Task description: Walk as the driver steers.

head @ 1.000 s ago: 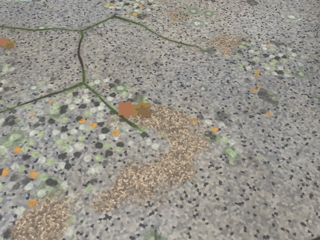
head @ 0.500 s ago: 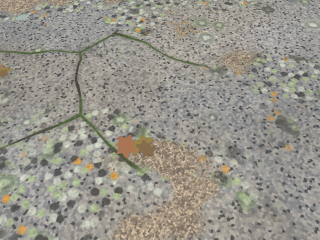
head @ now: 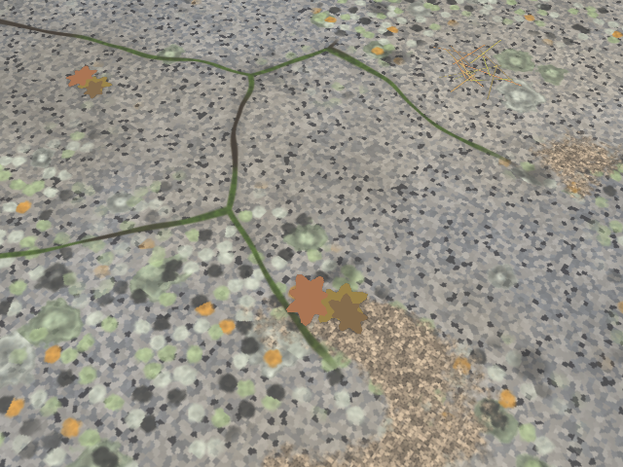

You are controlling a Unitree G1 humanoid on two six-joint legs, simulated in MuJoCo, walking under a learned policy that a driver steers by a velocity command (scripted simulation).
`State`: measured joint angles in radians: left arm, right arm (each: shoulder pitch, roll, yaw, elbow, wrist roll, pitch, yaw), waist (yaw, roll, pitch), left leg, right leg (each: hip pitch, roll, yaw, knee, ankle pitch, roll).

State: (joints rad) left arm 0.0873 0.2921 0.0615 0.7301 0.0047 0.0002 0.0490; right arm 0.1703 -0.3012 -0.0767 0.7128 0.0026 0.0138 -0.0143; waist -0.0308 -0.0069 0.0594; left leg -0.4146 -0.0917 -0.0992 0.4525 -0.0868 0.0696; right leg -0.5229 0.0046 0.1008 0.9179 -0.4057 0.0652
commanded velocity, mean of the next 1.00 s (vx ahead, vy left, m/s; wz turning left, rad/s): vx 0.14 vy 0.00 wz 0.37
